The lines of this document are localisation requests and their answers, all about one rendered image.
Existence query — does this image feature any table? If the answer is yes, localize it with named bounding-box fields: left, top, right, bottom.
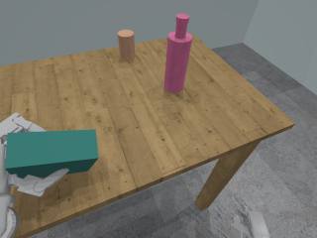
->
left=0, top=34, right=296, bottom=238

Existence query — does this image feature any left robot forearm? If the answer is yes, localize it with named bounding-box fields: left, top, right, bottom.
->
left=0, top=194, right=20, bottom=238

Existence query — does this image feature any sponge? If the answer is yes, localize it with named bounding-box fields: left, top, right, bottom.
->
left=5, top=129, right=99, bottom=179

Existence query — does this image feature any left robot hand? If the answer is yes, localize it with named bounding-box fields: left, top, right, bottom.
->
left=0, top=112, right=69, bottom=197

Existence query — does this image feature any right robot hand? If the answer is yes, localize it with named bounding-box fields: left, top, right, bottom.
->
left=230, top=193, right=270, bottom=238

